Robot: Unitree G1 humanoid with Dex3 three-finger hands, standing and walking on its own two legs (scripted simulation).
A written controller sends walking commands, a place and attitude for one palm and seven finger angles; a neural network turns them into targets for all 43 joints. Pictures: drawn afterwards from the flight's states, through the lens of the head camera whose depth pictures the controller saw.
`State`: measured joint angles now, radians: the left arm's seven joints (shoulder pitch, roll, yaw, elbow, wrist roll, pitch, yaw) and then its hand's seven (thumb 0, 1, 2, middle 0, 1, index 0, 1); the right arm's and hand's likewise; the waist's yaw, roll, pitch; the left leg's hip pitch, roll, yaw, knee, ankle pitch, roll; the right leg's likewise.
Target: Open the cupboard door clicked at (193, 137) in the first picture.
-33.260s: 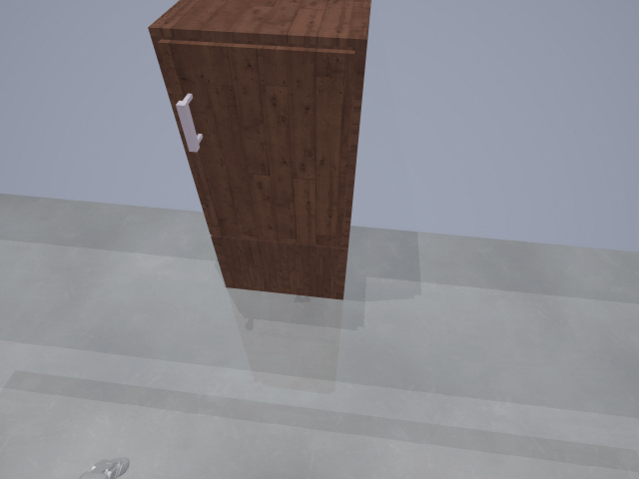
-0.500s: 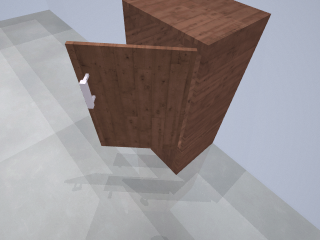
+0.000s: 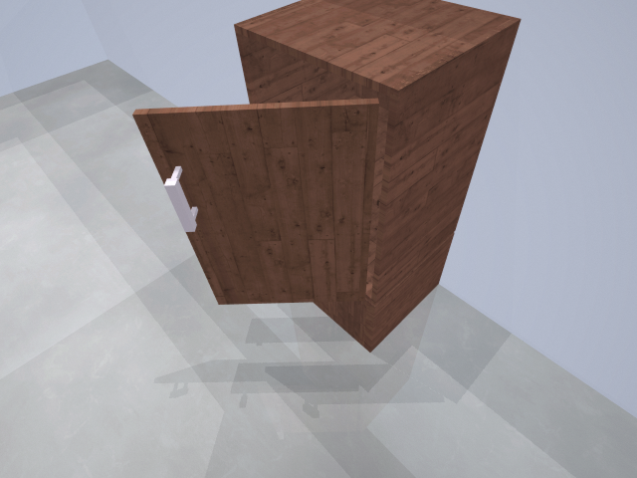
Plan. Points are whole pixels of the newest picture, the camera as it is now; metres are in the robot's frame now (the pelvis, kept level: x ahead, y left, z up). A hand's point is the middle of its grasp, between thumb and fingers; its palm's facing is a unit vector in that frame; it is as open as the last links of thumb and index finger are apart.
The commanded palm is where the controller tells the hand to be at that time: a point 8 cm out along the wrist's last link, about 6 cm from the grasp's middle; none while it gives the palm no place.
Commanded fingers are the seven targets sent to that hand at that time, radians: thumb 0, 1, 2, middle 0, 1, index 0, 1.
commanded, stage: look again from close up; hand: left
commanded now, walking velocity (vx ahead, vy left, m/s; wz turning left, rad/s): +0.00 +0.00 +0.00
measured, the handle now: (184, 199) +0.60 +0.30 -0.02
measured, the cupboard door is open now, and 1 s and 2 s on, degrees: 46 46 46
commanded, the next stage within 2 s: shuffle to correct the standing spot in 0.48 s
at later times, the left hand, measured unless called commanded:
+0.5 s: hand out of the picture +0.02 +0.15 -0.17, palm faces +0.02 -0.98 -0.21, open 7.3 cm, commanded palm none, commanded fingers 0.00 0.90 0.90 -0.20 -0.30 -0.20 -0.30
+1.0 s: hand out of the picture +0.02 +0.19 -0.18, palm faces +0.09 -0.97 -0.21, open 7.4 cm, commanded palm none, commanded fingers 0.00 0.90 0.90 -0.20 -0.30 -0.20 -0.30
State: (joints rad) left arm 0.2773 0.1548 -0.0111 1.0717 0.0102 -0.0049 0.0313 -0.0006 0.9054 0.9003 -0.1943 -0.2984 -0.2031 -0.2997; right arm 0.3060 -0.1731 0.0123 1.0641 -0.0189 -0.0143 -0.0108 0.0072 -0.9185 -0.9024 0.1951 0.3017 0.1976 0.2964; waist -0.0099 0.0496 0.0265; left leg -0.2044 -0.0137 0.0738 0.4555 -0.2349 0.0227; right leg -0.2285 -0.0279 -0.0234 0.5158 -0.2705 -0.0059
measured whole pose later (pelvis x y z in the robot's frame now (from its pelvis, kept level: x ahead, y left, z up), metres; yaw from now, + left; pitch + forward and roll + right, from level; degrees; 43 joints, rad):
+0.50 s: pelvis +0.02 -0.02 +0.00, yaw +0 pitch -1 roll +1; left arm 0.27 0.15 -0.01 1.12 0.01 -0.02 0.03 0.00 0.91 0.90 -0.20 -0.30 -0.20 -0.30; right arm 0.25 -0.17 0.01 1.12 -0.01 -0.02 -0.03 0.00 -0.92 -0.90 0.19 0.30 0.20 0.30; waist 0.01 0.01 0.03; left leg -0.17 0.03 0.06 0.44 -0.25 -0.02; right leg -0.18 0.01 -0.04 0.48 -0.28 -0.04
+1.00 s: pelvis +0.04 +0.01 -0.01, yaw +0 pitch -1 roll +1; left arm 0.31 0.17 0.05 1.07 0.02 0.02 0.04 0.00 0.90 0.90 -0.20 -0.30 -0.21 -0.30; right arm 0.29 -0.17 -0.02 1.06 -0.02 0.00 -0.01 0.00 -0.91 -0.90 0.19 0.30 0.20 0.30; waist 0.04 -0.04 0.04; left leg -0.22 -0.01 0.13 0.53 -0.29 0.03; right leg -0.23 -0.06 -0.04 0.65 -0.43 -0.02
